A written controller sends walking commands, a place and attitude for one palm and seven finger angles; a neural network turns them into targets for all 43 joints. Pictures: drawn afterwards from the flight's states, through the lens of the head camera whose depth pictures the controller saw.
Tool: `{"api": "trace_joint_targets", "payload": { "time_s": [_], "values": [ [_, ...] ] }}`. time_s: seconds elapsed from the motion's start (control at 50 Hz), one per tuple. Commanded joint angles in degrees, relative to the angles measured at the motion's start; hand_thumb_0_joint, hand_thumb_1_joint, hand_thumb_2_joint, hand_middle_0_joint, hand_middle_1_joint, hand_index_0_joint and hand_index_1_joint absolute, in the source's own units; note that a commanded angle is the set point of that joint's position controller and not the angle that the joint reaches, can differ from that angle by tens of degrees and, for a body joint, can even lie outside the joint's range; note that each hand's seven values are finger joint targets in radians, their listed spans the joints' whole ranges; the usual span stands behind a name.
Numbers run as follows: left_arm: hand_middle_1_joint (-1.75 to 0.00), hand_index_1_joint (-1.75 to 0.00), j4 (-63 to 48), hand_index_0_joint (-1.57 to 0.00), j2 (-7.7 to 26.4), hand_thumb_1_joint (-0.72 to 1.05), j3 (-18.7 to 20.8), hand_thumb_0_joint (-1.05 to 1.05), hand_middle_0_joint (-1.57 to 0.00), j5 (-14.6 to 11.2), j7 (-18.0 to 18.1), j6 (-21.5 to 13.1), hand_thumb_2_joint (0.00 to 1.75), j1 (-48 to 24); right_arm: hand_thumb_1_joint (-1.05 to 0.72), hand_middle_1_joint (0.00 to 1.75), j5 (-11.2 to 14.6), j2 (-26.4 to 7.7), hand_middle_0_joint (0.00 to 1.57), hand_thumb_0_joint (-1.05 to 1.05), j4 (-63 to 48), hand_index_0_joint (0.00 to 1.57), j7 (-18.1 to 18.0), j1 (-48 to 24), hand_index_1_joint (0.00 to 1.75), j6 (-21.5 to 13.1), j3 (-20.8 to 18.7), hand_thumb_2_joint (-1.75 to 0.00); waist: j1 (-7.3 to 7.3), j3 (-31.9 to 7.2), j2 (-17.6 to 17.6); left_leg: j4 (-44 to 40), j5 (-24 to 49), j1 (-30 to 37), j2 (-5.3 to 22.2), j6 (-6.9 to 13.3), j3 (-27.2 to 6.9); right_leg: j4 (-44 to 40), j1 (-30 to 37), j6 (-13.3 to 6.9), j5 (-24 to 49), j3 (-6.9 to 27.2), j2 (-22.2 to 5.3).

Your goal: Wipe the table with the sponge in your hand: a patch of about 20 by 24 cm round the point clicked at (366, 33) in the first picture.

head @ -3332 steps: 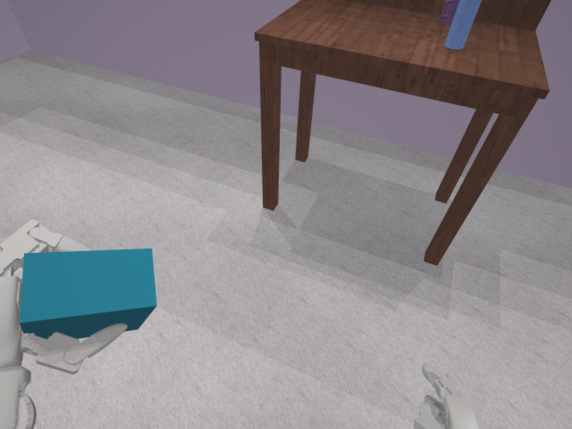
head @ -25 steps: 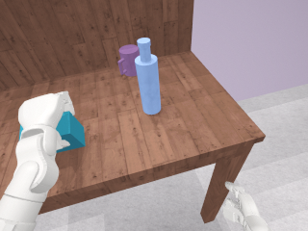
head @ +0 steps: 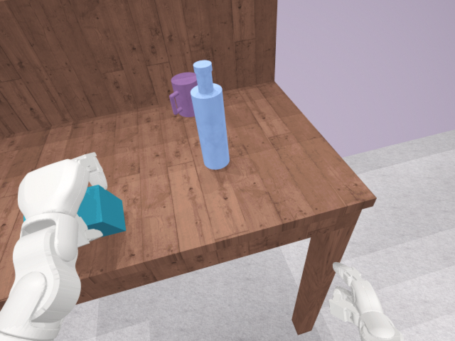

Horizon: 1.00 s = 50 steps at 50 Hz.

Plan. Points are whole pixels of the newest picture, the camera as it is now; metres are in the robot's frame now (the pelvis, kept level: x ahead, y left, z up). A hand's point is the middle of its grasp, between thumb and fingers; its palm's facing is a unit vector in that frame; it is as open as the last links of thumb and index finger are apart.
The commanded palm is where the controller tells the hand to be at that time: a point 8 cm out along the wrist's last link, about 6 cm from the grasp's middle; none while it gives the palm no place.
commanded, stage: slide across to the third lane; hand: left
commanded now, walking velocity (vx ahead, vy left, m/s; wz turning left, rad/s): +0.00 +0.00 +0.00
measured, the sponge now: (84, 219) +0.26 +0.30 +0.10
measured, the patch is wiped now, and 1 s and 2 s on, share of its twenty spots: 0.95 0.95 0.95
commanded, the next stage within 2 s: wipe forward along the third lane in 0.60 s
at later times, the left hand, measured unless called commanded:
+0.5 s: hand (116, 193) +0.27 +0.23 +0.17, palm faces +0.14 -0.09 -0.99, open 9.9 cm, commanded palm +0.24 +0.21 +0.22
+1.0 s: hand (137, 184) +0.30 +0.21 +0.16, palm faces +0.08 -0.08 -0.99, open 9.8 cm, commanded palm +0.28 +0.21 +0.21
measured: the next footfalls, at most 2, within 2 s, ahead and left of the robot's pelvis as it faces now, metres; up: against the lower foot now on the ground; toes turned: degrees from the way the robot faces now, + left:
none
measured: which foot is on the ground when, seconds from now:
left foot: down 0.00-1.00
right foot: down 0.00-1.00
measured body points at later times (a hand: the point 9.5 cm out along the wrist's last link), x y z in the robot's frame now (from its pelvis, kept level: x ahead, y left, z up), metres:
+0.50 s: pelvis -0.02 -0.02 +0.00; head -0.03 -0.07 +0.45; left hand +0.26 +0.23 +0.22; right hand +0.25 -0.18 -0.07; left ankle -0.01 +0.11 -0.74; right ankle -0.01 -0.11 -0.74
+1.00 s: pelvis -0.02 -0.03 +0.00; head -0.04 -0.08 +0.45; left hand +0.29 +0.21 +0.21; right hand +0.24 -0.22 -0.08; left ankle -0.01 +0.11 -0.74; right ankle -0.01 -0.11 -0.74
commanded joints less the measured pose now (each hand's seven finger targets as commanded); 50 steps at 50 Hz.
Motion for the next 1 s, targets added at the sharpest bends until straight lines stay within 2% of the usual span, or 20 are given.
{"api": "trace_joint_targets", "payload": {
  "time_s": [0.0,0.04,0.08,0.14,0.26,0.32,0.36,0.4,0.44,0.5,0.54,0.6,0.64,0.66,0.74,0.76,0.84,0.9,0.94,0.98],
  "values": [
    [-1.6,-1.6,-3.56,-1.2,6.24,0.1,0.51,0.0,-1.2,-2.1,-2.01,0.49,1.3,-6.9,-0.9,0.3,-0.1,-4.86,0.2,0.0,-9.85,0.2,-1.05,-11.61,0.3,-3.57,-2.05,-0.9,-0.32,-5.53,-6.32,-3.38,14.23,1.59,-0.06,0.81,-0.66,-3.73,2.52,-2.13,12.83,-1.05,0.74],
    [-1.6,-1.6,-4.1,-1.2,7.14,0.1,0.85,0.0,-1.2,-1.54,-1.74,0.53,1.3,-9.6,-0.9,0.3,0.13,-4.6,0.2,0.0,-10.19,0.2,-1.5,-13.53,0.3,-4.35,-1.92,-0.9,-0.26,-5.78,-4.98,-3.55,12.59,2.35,-0.16,0.83,-1.04,-4.18,2.11,-2.6,10.91,0.58,1.27],
    [-1.6,-1.6,-0.25,-1.2,7.02,0.1,-0.46,0.0,-1.2,-1.0,-1.46,0.26,1.3,-14.37,-0.9,0.3,-0.05,-4.85,0.2,0.0,-9.07,0.2,-2.13,-11.34,0.3,-4.88,-2.07,-0.9,-0.98,-5.72,-7.05,-3.44,12.19,2.24,-0.38,0.92,-0.67,-4.47,1.58,-2.29,9.86,-0.3,0.73],
    [-1.6,-1.6,-3.19,-1.2,6.25,0.1,-2.04,0.0,-1.2,-0.7,-1.87,-0.3,1.3,-17.58,-0.9,0.3,0.24,-4.36,0.2,0.0,-9.85,0.2,-2.26,-14.22,0.3,-5.88,-1.78,-0.9,-0.7,-7.58,-4.47,-3.99,11.6,3.91,-0.54,0.92,-1.16,-4.77,2.34,-2.72,9.17,0.94,1.07],
    [-1.6,-1.6,-2.14,-1.2,4.16,0.1,-5.89,0.0,-1.2,-0.34,-2.79,-1.6,1.3,-24.62,-0.9,0.3,-0.31,-3.94,0.2,0.0,-8.99,0.2,-2.16,-12.93,0.3,-7.59,-1.6,-0.9,-0.8,-9.83,-5.91,-4.09,12.86,4.53,-0.94,1.19,-0.76,-4.82,3.49,-2.42,10.38,-0.37,0.22],
    [-1.6,-1.6,2.05,-1.2,3.04,0.1,-7.39,0.0,-1.2,-0.21,-2.99,-1.74,1.3,-27.67,-0.9,0.3,-0.22,-4.0,0.2,0.0,-7.52,0.2,-2.36,-12.95,0.3,-7.58,-1.56,-0.9,-1.38,-6.74,-6.96,-5.41,10.1,4.13,-0.77,1.01,-0.78,-6.08,2.06,-2.18,7.59,-0.56,0.33],
    [-1.6,-1.6,1.14,-1.2,3.75,0.1,-7.3,0.0,-1.2,0.86,-2.76,-1.87,1.3,-31.64,-0.9,0.3,-0.29,-3.79,0.2,0.0,-7.7,0.2,-2.32,-13.48,0.3,-8.27,-1.3,-0.9,-1.03,-9.29,-6.89,-5.37,10.87,4.75,-0.98,0.95,-0.66,-5.89,3.16,-2.61,7.53,-0.39,0.16],
    [-1.6,-1.6,1.32,-1.2,2.15,0.1,-8.69,0.0,-1.2,0.86,-2.56,-1.95,1.3,-31.57,-0.9,0.3,-0.47,-3.63,0.2,0.0,-7.26,0.2,-2.01,-13.8,0.3,-8.09,-1.5,-0.9,-0.85,-9.58,-6.11,-5.75,11.95,5.56,-1.01,0.88,-0.61,-6.12,3.93,-2.65,9.15,-0.36,0.24],
    [-1.6,-1.6,1.6,-1.2,4.93,0.1,-5.68,0.0,-1.2,1.63,-2.09,-1.42,1.3,-31.81,-0.9,0.3,-0.15,-3.57,0.2,0.0,-7.18,0.2,-1.58,-15.9,0.3,-8.18,-1.5,-0.9,-0.38,-10.17,-5.55,-5.79,12.11,5.8,-0.8,0.56,-1.02,-5.69,4.46,-3.33,9.44,1.14,0.78],
    [-1.6,-1.6,3.63,-1.2,1.71,0.1,-8.07,0.0,-1.2,1.78,-1.37,-0.95,1.3,-32.73,-0.9,0.3,-0.65,-3.36,0.2,0.0,-6.16,0.2,-1.12,-14.69,0.3,-7.29,-1.33,-0.9,-0.47,-9.74,-6.53,-6.26,13.0,5.5,-0.96,0.35,0.07,-6.19,4.82,-2.96,10.25,-0.26,0.42],
    [-1.6,-1.6,3.03,-1.2,4.58,0.1,-4.84,0.0,-1.2,1.55,-0.6,-0.39,1.3,-32.76,-0.9,0.3,-0.32,-3.23,0.2,0.0,-6.67,0.2,-1.0,-16.67,0.3,-7.14,-1.26,-0.9,0.2,-9.6,-6.13,-6.76,11.53,5.53,-0.68,0.27,-0.16,-6.42,4.97,-3.33,8.4,1.03,0.83],
    [-1.6,-1.6,4.55,-1.2,0.49,0.1,-8.23,0.0,-1.2,1.24,0.02,0.18,1.3,-33.27,-0.9,0.3,-0.49,-3.03,0.2,0.0,-6.06,0.2,-0.64,-15.67,0.3,-6.42,-1.22,-0.9,-0.26,-9.78,-7.17,-6.87,12.71,5.57,-0.77,0.16,0.63,-6.72,5.27,-2.86,9.82,-0.44,0.42],
    [-1.6,-1.6,3.61,-1.2,2.39,0.1,-6.9,0.0,-1.2,1.97,0.57,0.61,1.3,-35.35,-0.9,0.3,-0.18,-2.99,0.2,0.0,-6.59,0.2,-0.67,-17.35,0.3,-6.49,-1.22,-0.9,-0.2,-9.96,-5.33,-6.88,12.06,6.14,-0.76,0.14,0.45,-6.61,5.06,-3.4,8.66,1.05,0.87],
    [-1.6,-1.6,4.07,-1.2,-0.61,0.1,-9.74,0.0,-1.2,1.77,0.64,0.73,1.3,-36.38,-0.9,0.3,-0.35,-2.75,0.2,0.0,-6.62,0.2,-0.51,-16.35,0.3,-6.63,-1.08,-0.9,-0.3,-10.77,-5.79,-6.76,12.94,5.93,-1.02,0.31,0.83,-6.45,5.45,-3.2,9.24,-0.36,0.39],
    [-1.6,-1.6,7.63,-1.2,3.2,0.1,-5.95,0.0,-1.2,2.2,0.95,2.03,1.3,-35.1,-0.9,0.3,0.03,-3.51,0.2,0.0,-5.71,0.2,-0.68,-17.12,0.3,-5.79,-1.43,-0.9,-0.39,-9.73,-6.75,-7.04,12.33,6.0,-0.77,0.22,0.66,-6.99,5.39,-3.34,9.84,1.16,0.86],
    [-1.6,-1.6,8.08,-1.2,0.93,0.1,-8.5,0.0,-1.2,2.09,0.85,2.2,1.3,-37.57,-0.9,0.3,-0.12,-3.3,0.2,0.0,-5.85,0.2,-0.88,-16.36,0.3,-5.85,-1.21,-0.9,-0.69,-10.43,-7.79,-6.88,12.38,5.62,-1.18,0.46,1.34,-6.94,5.74,-2.9,9.63,0.08,0.29],
    [-1.6,-1.6,13.07,-1.2,4.46,0.1,-5.89,0.0,-1.2,3.09,0.44,3.17,1.3,-38.65,-0.9,0.3,0.2,-4.03,0.2,0.0,-4.92,0.2,-1.56,-16.87,0.3,-5.22,-1.34,-0.9,-1.03,-8.25,-6.13,-7.15,10.74,5.29,-1.1,0.32,1.24,-7.63,4.46,-3.08,8.24,1.49,0.58],
    [-1.6,-1.6,18.86,-1.2,2.92,0.1,-8.52,0.0,-1.2,3.86,-0.29,2.98,1.3,-42.27,-0.9,0.3,0.07,-4.3,0.2,0.0,-3.76,0.2,-2.04,-14.93,0.3,-5.25,-1.36,-0.9,-2.04,-7.55,-8.5,-7.12,9.35,4.43,-1.18,0.55,1.49,-8.22,3.53,-2.5,6.59,0.46,0.13],
    [-1.6,-1.6,21.9,-1.2,6.9,0.1,-5.58,0.0,-1.2,5.58,-0.63,3.08,1.3,-42.79,-0.9,0.3,0.26,-4.72,0.2,0.0,-3.6,0.2,-2.38,-14.98,0.3,-5.22,-1.55,-0.9,-1.8,-7.58,-7.84,-7.09,8.09,4.18,-1.31,0.46,1.31,-8.33,3.28,-2.91,4.58,2.08,0.39],
    [-1.6,-1.6,24.4,-1.2,5.35,0.1,-7.57,0.0,-1.2,6.32,-1.31,2.41,1.3,-44.94,-0.9,0.3,-0.05,-4.64,0.2,0.0,-3.32,0.2,-2.56,-13.84,0.3,-5.5,-1.59,-0.9,-2.19,-8.26,-8.4,-6.67,8.69,3.92,-1.48,0.66,1.77,-7.98,3.42,-2.66,5.21,1.06,-0.03]
  ]
}}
